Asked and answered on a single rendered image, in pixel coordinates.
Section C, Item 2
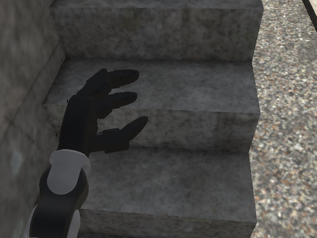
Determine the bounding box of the robot left hand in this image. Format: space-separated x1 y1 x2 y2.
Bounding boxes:
55 68 149 158

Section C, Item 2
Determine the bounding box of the robot left forearm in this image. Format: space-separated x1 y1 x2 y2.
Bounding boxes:
22 149 91 238

